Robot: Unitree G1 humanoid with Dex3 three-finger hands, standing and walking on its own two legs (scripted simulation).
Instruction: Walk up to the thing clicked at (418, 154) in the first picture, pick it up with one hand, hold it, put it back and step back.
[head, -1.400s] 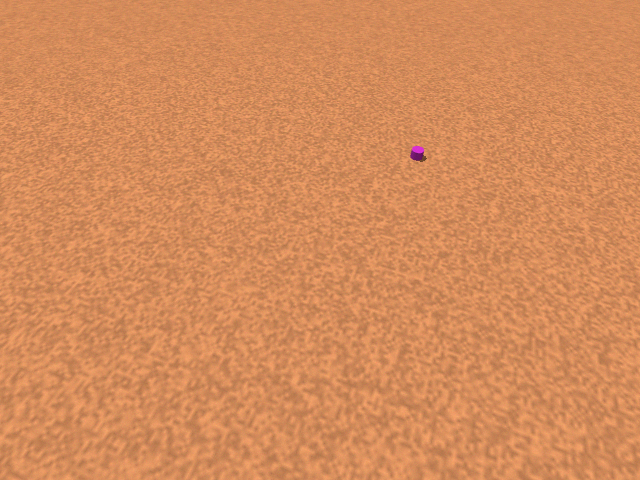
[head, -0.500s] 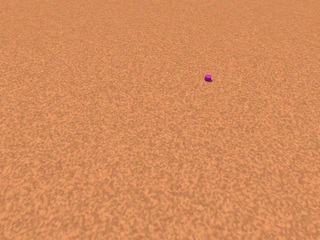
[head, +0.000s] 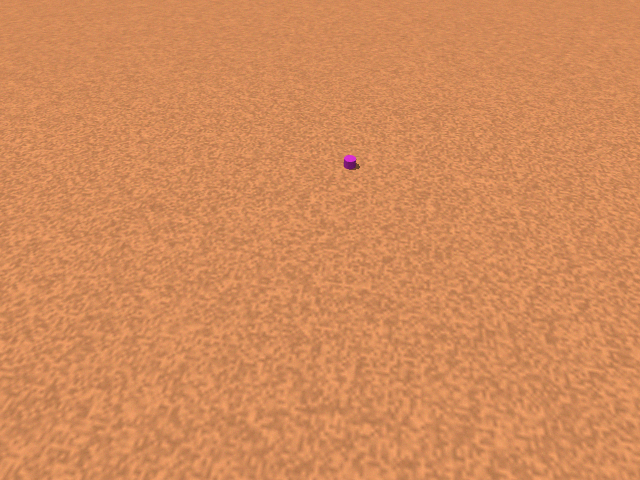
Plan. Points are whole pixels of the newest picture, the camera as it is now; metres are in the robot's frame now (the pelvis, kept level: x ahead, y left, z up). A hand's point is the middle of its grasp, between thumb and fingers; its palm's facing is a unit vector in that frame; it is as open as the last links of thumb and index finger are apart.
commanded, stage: walk up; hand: left
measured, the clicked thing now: (349, 162) +1.76 -0.17 -0.75
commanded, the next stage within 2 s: none
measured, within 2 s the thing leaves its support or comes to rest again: neither
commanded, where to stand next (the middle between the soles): +1.25 -0.33 m, yaw -17 degrees
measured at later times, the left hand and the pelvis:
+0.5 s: hand (201, 402) +0.29 +0.19 -0.16, palm faces -0.14 -0.94 -0.31, open 7.4 cm; pelvis +0.24 -0.07 -0.01, yaw -9 degrees
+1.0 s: hand (293, 210) +0.70 +0.06 -0.12, palm faces -0.33 -0.86 -0.40, open 7.4 cm; pelvis +0.49 -0.16 -0.02, yaw -16 degrees
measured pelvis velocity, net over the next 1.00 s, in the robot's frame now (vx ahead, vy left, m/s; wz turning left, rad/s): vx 0.49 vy -0.16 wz -0.28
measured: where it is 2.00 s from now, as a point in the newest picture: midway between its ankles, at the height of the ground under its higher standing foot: (386, 301)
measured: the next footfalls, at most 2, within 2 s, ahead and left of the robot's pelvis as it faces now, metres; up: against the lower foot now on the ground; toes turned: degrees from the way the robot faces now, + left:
right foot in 0.06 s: +0.15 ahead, -0.18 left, +0.00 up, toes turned -8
left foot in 0.50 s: +0.44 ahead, +0.04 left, +0.00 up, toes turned -4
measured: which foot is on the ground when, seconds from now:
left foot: down 0.00-0.08, up 0.10-0.48, down 0.50-0.98, up 1.00-1.00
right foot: up 0.00-0.04, down 0.06-0.54, up 0.56-0.94, down 0.96-1.00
